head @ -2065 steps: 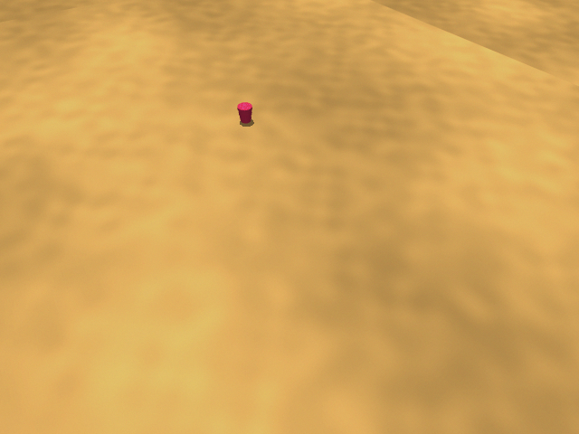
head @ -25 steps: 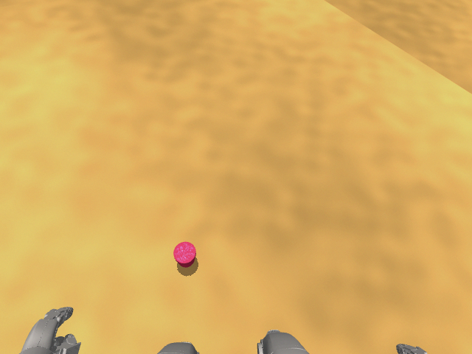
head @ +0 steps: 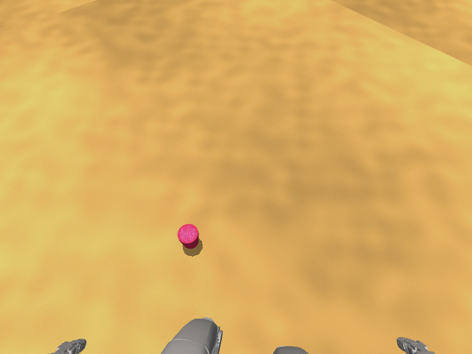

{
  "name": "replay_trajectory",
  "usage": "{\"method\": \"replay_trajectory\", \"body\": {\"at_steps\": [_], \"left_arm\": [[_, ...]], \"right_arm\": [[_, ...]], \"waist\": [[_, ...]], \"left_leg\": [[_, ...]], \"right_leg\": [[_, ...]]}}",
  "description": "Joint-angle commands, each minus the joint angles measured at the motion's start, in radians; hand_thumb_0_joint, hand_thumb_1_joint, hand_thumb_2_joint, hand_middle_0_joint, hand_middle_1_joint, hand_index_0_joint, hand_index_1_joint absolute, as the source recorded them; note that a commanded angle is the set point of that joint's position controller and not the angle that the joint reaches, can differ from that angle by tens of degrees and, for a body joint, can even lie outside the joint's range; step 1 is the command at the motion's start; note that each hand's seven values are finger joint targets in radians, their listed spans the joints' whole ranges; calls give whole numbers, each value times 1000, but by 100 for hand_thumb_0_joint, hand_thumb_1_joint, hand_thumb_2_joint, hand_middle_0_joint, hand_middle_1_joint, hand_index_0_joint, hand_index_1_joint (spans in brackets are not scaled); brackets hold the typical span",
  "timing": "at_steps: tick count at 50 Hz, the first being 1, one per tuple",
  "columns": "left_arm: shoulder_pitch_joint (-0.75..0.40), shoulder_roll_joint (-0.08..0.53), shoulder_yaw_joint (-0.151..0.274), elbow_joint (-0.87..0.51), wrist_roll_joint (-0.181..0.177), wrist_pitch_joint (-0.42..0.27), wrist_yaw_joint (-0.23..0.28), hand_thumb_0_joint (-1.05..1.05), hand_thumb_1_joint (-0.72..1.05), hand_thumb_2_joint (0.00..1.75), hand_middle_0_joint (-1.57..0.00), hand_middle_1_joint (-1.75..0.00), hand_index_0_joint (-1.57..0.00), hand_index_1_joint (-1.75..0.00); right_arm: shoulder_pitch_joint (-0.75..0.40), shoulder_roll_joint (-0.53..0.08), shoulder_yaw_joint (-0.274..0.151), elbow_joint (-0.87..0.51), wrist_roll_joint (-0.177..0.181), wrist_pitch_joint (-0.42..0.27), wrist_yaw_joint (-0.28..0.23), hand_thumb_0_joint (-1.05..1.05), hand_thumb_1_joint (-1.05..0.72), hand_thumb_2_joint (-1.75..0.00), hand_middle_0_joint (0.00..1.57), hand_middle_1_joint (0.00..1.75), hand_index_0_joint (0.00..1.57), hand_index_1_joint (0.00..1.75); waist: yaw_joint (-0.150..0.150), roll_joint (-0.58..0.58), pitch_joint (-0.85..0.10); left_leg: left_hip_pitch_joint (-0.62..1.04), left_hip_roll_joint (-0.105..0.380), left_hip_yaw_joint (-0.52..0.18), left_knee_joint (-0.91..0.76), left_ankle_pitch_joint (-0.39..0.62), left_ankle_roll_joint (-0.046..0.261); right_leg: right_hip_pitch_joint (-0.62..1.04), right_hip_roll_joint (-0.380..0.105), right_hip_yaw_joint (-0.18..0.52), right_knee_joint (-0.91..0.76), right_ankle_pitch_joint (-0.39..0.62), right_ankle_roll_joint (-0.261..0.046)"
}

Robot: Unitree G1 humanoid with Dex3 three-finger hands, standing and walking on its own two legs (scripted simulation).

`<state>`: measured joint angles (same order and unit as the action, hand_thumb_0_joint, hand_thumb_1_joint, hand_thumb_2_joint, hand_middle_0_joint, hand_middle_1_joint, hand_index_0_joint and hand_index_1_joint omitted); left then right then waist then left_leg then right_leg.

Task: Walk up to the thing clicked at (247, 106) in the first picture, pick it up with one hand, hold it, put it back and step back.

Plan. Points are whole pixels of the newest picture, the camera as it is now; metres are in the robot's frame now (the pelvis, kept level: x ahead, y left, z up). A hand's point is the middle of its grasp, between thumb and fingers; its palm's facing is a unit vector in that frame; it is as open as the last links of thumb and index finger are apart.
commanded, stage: step back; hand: left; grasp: from above
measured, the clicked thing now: (189, 238) +0.58 +0.23 -0.71
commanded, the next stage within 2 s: none
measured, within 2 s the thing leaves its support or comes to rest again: neither
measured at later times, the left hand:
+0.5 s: hand out of the picture -0.07 +0.26 -0.15, palm faces +0.00 -0.92 -0.39, open 7.4 cm
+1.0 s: hand out of the picture -0.22 +0.24 -0.14, palm faces +0.08 -0.91 -0.41, open 7.4 cm
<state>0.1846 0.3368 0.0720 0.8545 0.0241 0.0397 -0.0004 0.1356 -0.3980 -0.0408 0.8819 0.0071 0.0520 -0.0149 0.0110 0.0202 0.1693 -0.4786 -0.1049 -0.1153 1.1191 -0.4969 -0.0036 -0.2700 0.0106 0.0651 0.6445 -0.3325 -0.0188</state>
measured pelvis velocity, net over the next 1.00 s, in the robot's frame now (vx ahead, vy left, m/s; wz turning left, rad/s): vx -0.33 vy -0.04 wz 0.09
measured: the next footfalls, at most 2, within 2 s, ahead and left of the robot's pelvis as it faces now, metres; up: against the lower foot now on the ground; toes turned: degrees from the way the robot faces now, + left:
left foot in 0.18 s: -0.03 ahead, +0.12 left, +0.00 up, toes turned +1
right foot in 0.54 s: -0.16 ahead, -0.16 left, +0.00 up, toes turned +2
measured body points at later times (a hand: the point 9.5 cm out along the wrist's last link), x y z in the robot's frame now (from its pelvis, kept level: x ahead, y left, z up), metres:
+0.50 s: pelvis -0.15 -0.02 +0.00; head -0.09 -0.01 +0.44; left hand -0.07 +0.30 -0.13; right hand -0.01 -0.33 -0.10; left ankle -0.07 +0.12 -0.73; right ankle -0.19 -0.16 -0.69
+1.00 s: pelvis -0.33 -0.04 -0.01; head -0.27 -0.03 +0.44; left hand -0.22 +0.28 -0.12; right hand -0.23 -0.35 -0.13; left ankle -0.33 +0.08 -0.73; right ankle -0.24 -0.16 -0.70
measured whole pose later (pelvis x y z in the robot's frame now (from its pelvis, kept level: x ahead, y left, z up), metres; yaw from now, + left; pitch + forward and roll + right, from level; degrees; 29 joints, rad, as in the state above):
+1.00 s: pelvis -0.33 -0.04 -0.01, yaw +5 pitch -3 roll +1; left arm 0.10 0.39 0.07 0.80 0.01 0.06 0.02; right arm 0.19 -0.38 -0.04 0.88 -0.04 0.05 0.01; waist -0.01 -0.03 0.20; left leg -0.26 -0.04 -0.02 0.67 -0.35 0.02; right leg -0.48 -0.01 0.04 0.88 -0.46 0.00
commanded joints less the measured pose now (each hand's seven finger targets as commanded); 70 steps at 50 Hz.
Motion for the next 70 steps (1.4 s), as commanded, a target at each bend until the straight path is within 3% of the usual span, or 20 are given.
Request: {"method": "replay_trajectory", "body": {"at_steps": [1, 8, 10, 11, 14, 21, 26, 28, 29, 30, 33, 40, 45, 48, 52, 61, 63, 64, 67, 70], "left_arm": [[-53, 249, 69, -142, 7, -28, 34, 0, 90, 90, -20, -30, -20, -30], [-35, 249, 46, -169, -10, 4, 24, 0, 90, 90, -20, -30, -20, -30], [-79, 237, 57, -181, -16, 5, 34, 0, 90, 90, -20, -30, -20, -30], [-107, 246, 66, -167, -2, 7, 44, 0, 90, 90, -20, -30, -20, -30], [-13, 234, 67, -117, -22, 6, 34, 0, 90, 90, -20, -30, -20, -30], [6, 221, 63, -121, -5, -6, 20, 0, 90, 90, -20, -30, -20, -30], [163, 211, 71, -35, -1, -16, 8, 0, 90, 90, -20, -30, -20, -30], [153, 325, 101, -50, 25, -30, 7, 0, 90, 90, -20, -30, -20, -30], [68, 441, 122, -97, 23, -24, 10, 0, 90, 90, -20, -30, -20, -30], [-1, 421, 114, -123, 16, -31, 16, 0, 90, 90, -20, -30, -20, -30], [-153, 297, 85, -144, 21, -33, 28, 0, 90, 90, -20, -30, -20, -30], [24, 283, 78, -135, 16, -25, 51, 0, 90, 90, -20, -30, -20, -30], [-50, 299, 55, -152, -5, -2, 39, 0, 90, 90, -20, -30, -20, -30], [-144, 265, 62, -170, -5, -3, 51, 0, 90, 90, -20, -30, -20, -30], [-14, 246, 61, -84, -23, 3, 41, 0, 90, 90, -20, -30, -20, -30], [109, 210, 38, -3, 1, -44, 26, 0, 90, 90, -20, -30, -20, -30], [109, 345, 81, -2, 26, -60, 29, 0, 90, 90, -20, -30, -20, -30], [31, 444, 99, -32, 28, -55, 32, 0, 90, 90, -20, -30, -20, -30], [-124, 325, 64, -61, 18, -66, 40, 0, 90, 90, -20, -30, -20, -30], [-43, 299, 68, -45, 25, -72, 31, 0, 90, 90, -20, -30, -20, -30]], "right_arm": [[49, -175, -42, -56, 2, -28, -23, 0, -90, -90, 20, 30, 20, 30], [107, -175, -68, -49, -35, -52, -9, 0, -90, -90, 20, 30, 20, 30], [62, -343, -102, -84, -44, -52, 4, 0, -90, -90, 20, 30, 20, 30], [50, -337, -106, -81, -43, -57, 1, 0, -90, -90, 20, 30, 20, 30], [-44, -230, -71, -99, -43, -61, -11, 0, -90, -90, 20, 30, 20, 30], [35, -228, -82, -122, -36, -53, -15, 0, -90, -90, 20, 30, 20, 30], [-52, -257, -84, -155, -29, -21, -5, 0, -90, -90, 20, 30, 20, 30], [-14, -158, -59, -163, -15, -11, -2, 0, -90, -90, 20, 30, 20, 30], [-73, -158, -67, -173, -12, -9, -24, 0, -90, -90, 20, 30, 20, 30], [-75, -205, -81, -163, -11, -6, -25, 0, -90, -90, 20, 30, 20, 30], [66, -188, -67, -91, 2, -17, -21, 0, -90, -90, 20, 30, 20, 30], [23, -162, -52, -117, -23, -27, -19, 0, -90, -90, 20, 30, 20, 30], [184, -173, -70, -41, -29, -24, -3, 0, -90, -90, 20, 30, 20, 30], [76, -361, -109, -89, -46, -24, 13, 0, -90, -90, 20, 30, 20, 30], [-60, -234, -63, -110, -45, -35, -10, 0, -90, -90, 20, 30, 20, 30], [-24, -248, -73, -111, -29, 4, 6, 0, -90, -90, 20, 30, 20, 30], [-5, -136, -41, -123, -24, 3, 8, 0, -90, -90, 20, 30, 20, 30], [-83, -153, -53, -136, -29, 8, -12, 0, -90, -90, 20, 30, 20, 30], [3, -193, -67, -67, -11, 4, -7, 0, -90, -90, 20, 30, 20, 30], [24, -197, -63, -47, -25, -17, 4, 0, -90, -90, 20, 30, 20, 30]], "waist": [[11, -173, -157], [-12, -130, -219], [-56, 209, -194], [-67, 164, -159], [20, 85, -151], [-40, 140, -207], [31, 183, -269], [19, -136, -201], [72, -318, -149], [40, -247, -82], [-55, -155, -91], [62, -211, -191], [-26, -179, -249], [-78, 227, -176], [37, 83, -149], [24, 159, -289], [22, -183, -216], [76, -275, -163], [-28, -63, -84], [18, -130, -130]], "left_leg": [[4, 2, 2, -36, -30, -22], [320, 121, 43, -738, 365, 27], [258, 489, -373, -789, 635, 252], [164, 522, -412, -803, 605, 305], [229, 359, -140, -726, 659, 214], [409, 380, -108, -655, 694, 272], [225, 328, -55, -571, 498, 163], [-107, 91, -1, -318, 67, 37], [-41, 3, -11, -54, -133, -1], [10, 38, -98, 98, -99, -8], [19, -24, -60, 157, 51, -8], [-26, 62, 17, -237, -62, -23], [284, 72, 117, -666, 232, 34], [133, 522, -437, -828, 455, 329], [156, 359, -111, -693, 670, 235], [323, 314, -59, -533, 511, 175], [-111, 94, 4, -312, 51, 42], [-38, 58, -63, -116, -123, 8], [2, 8, -110, 95, 50, -2], [-16, 40, -29, -18, 78, -29]], "right_leg": [[121, -212, 155, -163, 591, -200], [40, -159, 138, 5, 387, -85], [-169, 86, 24, 331, -316, 6], [-147, 96, 122, 508, -338, 2], [-207, 103, 148, 638, -182, -3], [-185, 44, 49, 350, -204, 58], [121, 19, -68, -177, 58, 0], [199, -197, 318, -287, 20, -74], [-118, -432, 540, -381, 62, -264], [-252, -452, 552, -410, 39, -289], [-153, -237, 165, -242, 286, -168], [245, -308, 200, -136, 579, -206], [63, -235, 125, -61, 368, -101], [-167, 43, 6, 445, -342, 21], [-175, 82, 92, 657, -187, 2], [98, 28, -97, -266, 37, 3], [247, -220, 350, -303, 3, -80], [-66, -447, 537, -366, 28, -258], [-137, -282, 241, -277, 132, -185], [8, -212, 180, -270, -118, -151]]}}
